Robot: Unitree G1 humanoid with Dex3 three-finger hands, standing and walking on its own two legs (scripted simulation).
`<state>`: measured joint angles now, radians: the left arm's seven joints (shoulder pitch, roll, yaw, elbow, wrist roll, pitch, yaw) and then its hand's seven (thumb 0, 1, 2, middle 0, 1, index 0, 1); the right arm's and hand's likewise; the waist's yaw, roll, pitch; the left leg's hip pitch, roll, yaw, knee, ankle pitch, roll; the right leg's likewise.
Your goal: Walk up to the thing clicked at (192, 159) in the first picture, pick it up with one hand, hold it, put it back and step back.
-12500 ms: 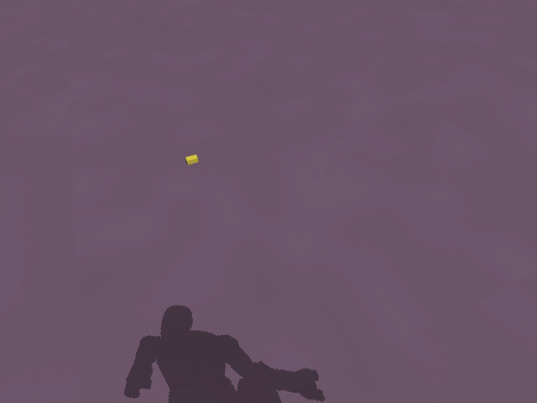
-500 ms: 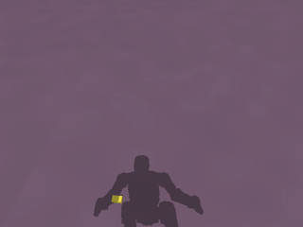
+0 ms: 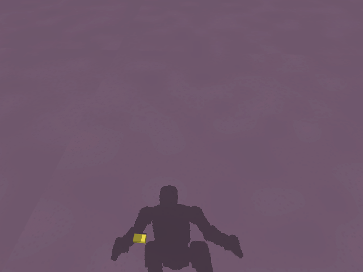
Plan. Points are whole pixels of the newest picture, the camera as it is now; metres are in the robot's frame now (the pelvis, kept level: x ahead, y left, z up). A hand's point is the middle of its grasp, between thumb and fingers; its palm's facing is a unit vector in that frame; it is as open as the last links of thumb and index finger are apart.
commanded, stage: stand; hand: left
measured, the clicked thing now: (139, 238) +0.45 +0.24 -0.77
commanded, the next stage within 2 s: none
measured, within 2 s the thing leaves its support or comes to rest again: neither
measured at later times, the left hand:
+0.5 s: hand out of the picture +0.07 +0.26 -0.16, palm faces -0.03 -0.94 -0.34, open 7.4 cm
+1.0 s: hand out of the picture +0.07 +0.26 -0.16, palm faces -0.03 -0.94 -0.34, open 7.4 cm
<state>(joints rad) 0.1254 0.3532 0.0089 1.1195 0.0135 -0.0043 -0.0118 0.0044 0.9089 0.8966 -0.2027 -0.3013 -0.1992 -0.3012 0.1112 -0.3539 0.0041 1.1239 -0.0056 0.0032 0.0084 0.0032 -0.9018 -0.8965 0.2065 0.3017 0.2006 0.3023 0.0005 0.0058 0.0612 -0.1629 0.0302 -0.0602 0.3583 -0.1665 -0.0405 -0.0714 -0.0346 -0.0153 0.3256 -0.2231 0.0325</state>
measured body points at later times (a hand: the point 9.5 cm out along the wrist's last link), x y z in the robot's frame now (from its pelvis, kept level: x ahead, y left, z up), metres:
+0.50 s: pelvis +0.00 +0.00 +0.00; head +0.02 +0.00 +0.45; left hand +0.07 +0.31 -0.13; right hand +0.08 -0.30 -0.13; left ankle +0.02 +0.15 -0.75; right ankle -0.03 -0.14 -0.75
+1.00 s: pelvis +0.00 +0.00 +0.00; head +0.02 +0.00 +0.45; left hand +0.07 +0.30 -0.13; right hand +0.08 -0.30 -0.13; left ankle +0.02 +0.15 -0.75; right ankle -0.03 -0.14 -0.75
